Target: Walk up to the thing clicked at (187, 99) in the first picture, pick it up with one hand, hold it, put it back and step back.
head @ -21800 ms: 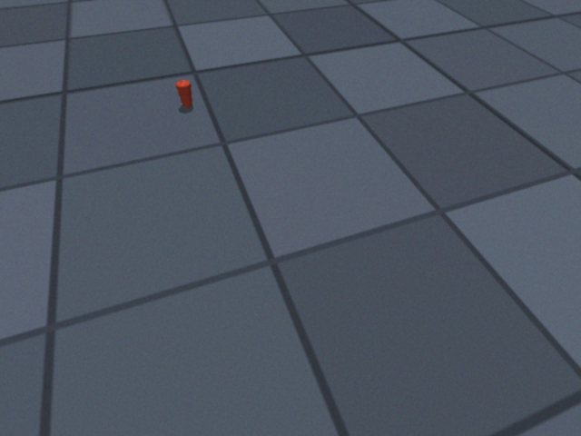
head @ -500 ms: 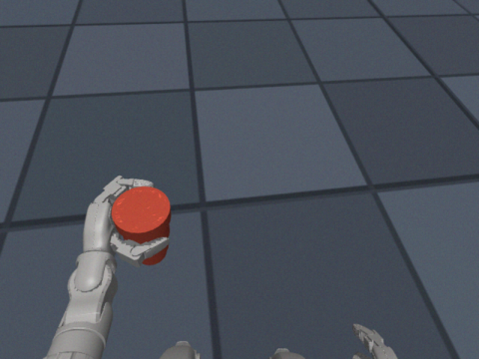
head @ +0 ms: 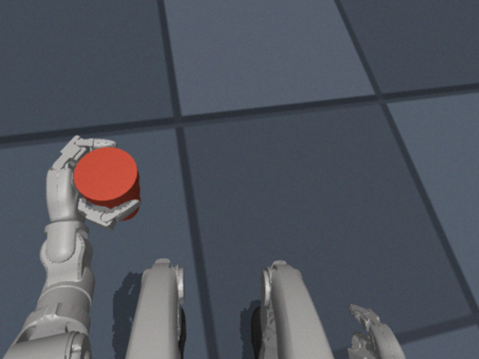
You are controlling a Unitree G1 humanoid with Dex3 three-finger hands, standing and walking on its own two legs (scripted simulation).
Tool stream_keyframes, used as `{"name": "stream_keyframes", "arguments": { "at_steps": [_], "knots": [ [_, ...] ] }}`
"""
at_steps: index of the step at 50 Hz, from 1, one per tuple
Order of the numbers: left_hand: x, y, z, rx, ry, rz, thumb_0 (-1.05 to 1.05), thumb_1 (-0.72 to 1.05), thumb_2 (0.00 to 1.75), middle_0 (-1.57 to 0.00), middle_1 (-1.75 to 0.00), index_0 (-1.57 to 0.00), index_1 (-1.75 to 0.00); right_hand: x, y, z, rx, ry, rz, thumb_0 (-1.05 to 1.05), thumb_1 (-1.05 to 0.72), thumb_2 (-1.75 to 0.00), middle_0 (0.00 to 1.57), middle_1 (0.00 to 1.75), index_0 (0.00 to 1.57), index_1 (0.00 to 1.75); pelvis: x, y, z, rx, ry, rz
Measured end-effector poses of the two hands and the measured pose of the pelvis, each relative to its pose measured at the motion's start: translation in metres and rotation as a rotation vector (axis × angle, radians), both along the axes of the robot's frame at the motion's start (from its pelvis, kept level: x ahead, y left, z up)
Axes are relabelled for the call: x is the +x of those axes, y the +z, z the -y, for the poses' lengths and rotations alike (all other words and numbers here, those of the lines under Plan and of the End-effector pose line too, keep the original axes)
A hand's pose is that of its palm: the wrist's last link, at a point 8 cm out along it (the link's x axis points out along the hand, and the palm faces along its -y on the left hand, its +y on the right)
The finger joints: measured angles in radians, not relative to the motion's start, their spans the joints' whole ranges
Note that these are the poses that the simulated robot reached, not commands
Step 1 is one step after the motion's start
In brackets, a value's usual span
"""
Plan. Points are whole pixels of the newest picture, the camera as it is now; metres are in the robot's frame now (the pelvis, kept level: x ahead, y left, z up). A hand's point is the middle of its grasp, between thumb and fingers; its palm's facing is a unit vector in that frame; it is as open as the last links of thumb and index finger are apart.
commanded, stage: crouch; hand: left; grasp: from the side
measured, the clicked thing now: (116, 191) +0.39 +0.20 -0.06
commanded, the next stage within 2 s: lower in 1.06 s
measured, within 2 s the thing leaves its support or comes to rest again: neither
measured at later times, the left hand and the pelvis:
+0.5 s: hand (126, 211) +0.40 +0.23 -0.23, palm faces +0.18 -0.98 -0.05, open 11.3 cm; pelvis -0.04 +0.00 -0.17, yaw -2 degrees
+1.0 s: hand (131, 215) +0.41 +0.23 -0.31, palm faces +0.18 -0.98 -0.04, open 11.3 cm; pelvis -0.04 +0.00 -0.23, yaw -6 degrees
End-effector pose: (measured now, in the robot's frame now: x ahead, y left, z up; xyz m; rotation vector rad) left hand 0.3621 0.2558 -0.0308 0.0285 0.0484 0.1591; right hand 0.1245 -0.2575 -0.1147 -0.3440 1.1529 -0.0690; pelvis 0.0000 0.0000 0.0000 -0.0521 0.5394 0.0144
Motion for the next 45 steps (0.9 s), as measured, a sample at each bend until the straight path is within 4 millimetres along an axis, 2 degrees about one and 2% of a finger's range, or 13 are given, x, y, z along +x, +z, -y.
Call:
{"name": "stream_keyframes", "arguments": {
  "at_steps": [12, 21, 32, 45],
  "knots": [
    [0.005, -0.111, -0.009, 0.003, 0.031, -0.019, 0.01, -0.54, 1.07, -0.72, -1.01, -0.64, -1.01, -0.027, -0.099, 0.003, -0.006, 0.034, -0.082, 0.0, -0.93, -0.91, 0.2, 0.3, 0.2, 0.3, -0.022, -0.094, 0.004, -0.003, -0.015, -0.04],
    [0.007, -0.172, -0.017, 0.007, 0.039, -0.019, 0.01, -0.54, 1.07, -0.72, -1.0, -0.64, -1.01, -0.056, -0.15, 0.01, -0.038, 0.014, -0.147, 0.0, -0.94, -0.91, 0.2, 0.3, 0.2, 0.3, -0.033, -0.15, 0.002, -0.012, -0.024, -0.019],
    [0.012, -0.22, -0.02, -0.001, 0.032, -0.025, 0.01, -0.54, 1.07, -0.72, -1.0, -0.65, -1.0, -0.074, -0.187, 0.016, -0.066, 0.033, -0.188, 0.0, -0.94, -0.91, 0.2, 0.3, 0.2, 0.3, -0.038, -0.193, 0.002, -0.026, -0.038, 0.028],
    [0.022, -0.261, -0.026, 0.004, 0.021, -0.026, 0.01, -0.54, 1.07, -0.73, -1.0, -0.65, -1.0, -0.067, -0.203, 0.02, -0.115, 0.095, -0.199, 0.0, -0.93, -0.91, 0.2, 0.3, 0.2, 0.3, -0.037, -0.221, -0.001, -0.059, -0.059, 0.068]
  ]
}}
